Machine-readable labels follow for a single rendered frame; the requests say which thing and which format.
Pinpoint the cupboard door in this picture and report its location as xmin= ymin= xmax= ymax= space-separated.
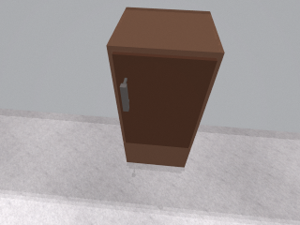
xmin=112 ymin=52 xmax=218 ymax=148

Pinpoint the handle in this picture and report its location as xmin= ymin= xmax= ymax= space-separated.
xmin=120 ymin=78 xmax=129 ymax=112

